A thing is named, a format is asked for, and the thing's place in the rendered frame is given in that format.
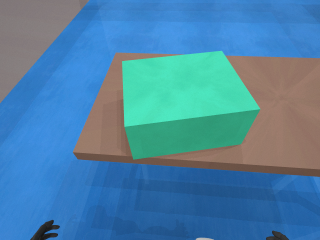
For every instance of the table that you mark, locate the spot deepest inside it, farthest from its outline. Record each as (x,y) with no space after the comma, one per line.
(283,139)

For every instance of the carton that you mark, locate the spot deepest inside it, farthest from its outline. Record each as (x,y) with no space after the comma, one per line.
(184,103)

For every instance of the robot left hand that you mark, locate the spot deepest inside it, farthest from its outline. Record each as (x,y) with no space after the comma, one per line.
(47,226)

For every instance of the robot right hand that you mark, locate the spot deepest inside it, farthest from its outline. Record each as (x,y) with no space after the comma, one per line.
(277,236)

